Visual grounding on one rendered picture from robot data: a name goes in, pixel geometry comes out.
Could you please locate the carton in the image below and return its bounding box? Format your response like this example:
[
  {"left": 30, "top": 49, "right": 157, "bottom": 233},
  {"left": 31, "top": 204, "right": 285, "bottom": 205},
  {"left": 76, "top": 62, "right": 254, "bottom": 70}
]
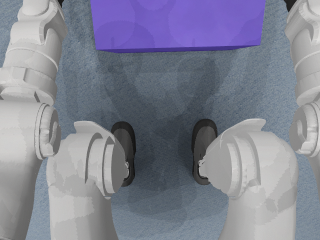
[{"left": 90, "top": 0, "right": 266, "bottom": 54}]

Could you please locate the robot right thigh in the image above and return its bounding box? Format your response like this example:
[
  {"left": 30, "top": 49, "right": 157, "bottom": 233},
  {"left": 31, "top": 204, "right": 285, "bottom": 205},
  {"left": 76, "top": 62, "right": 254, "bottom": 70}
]
[{"left": 215, "top": 130, "right": 298, "bottom": 240}]

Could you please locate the robot right forearm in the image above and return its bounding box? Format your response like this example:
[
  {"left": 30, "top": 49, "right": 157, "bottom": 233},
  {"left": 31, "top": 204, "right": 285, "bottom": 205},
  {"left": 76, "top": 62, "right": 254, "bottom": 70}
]
[{"left": 284, "top": 0, "right": 320, "bottom": 106}]

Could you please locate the robot left shin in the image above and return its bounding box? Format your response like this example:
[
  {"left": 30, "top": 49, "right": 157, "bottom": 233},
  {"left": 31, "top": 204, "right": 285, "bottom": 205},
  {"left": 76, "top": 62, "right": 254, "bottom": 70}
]
[{"left": 46, "top": 121, "right": 129, "bottom": 188}]

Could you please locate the right robot hand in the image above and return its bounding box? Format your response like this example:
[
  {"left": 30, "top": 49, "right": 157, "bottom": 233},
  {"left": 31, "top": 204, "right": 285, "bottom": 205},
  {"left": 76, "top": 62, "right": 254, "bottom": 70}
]
[{"left": 284, "top": 0, "right": 297, "bottom": 12}]

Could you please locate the left robot upper arm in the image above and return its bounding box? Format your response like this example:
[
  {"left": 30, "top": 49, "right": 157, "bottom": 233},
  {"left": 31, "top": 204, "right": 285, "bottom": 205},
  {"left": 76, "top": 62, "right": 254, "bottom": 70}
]
[{"left": 0, "top": 99, "right": 62, "bottom": 240}]

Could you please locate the right robot upper arm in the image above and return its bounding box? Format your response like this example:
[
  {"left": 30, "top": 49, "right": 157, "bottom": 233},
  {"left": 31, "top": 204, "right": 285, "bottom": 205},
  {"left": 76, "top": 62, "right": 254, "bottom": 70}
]
[{"left": 289, "top": 101, "right": 320, "bottom": 203}]

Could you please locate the robot left forearm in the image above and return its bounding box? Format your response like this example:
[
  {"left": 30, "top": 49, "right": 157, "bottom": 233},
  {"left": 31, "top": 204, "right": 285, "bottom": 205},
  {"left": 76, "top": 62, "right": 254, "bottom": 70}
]
[{"left": 0, "top": 0, "right": 68, "bottom": 107}]

